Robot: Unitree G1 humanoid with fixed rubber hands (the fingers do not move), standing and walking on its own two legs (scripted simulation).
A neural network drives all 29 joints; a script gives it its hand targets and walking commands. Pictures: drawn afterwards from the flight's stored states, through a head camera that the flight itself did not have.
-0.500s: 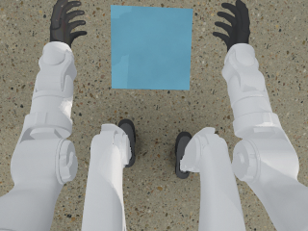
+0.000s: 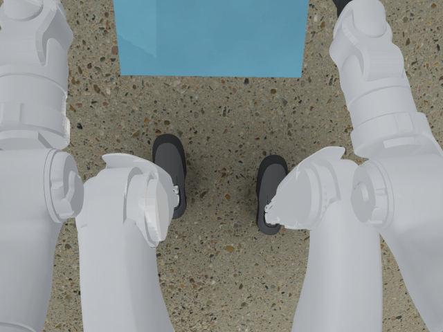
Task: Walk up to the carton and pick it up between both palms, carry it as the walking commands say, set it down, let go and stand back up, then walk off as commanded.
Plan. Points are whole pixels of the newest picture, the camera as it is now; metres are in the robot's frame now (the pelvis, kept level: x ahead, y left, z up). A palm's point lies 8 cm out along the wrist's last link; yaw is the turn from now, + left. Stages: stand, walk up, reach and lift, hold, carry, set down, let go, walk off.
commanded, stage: reach and lift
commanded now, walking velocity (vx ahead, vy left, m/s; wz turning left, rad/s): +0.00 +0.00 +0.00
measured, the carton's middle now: (209, 6) +0.52 +0.05 -0.26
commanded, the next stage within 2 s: none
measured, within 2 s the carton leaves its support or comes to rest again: leaves its support in 1.68 s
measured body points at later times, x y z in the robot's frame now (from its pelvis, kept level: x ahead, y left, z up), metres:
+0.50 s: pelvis +0.00 +0.00 -0.03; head +0.36 +0.04 +0.22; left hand +0.53 +0.26 -0.21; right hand +0.56 -0.12 -0.20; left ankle +0.15 +0.12 -0.37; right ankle +0.11 -0.12 -0.37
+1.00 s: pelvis +0.00 +0.00 -0.03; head +0.37 +0.04 +0.22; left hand +0.55 +0.21 -0.21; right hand +0.55 -0.10 -0.20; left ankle +0.15 +0.12 -0.37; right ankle +0.11 -0.12 -0.37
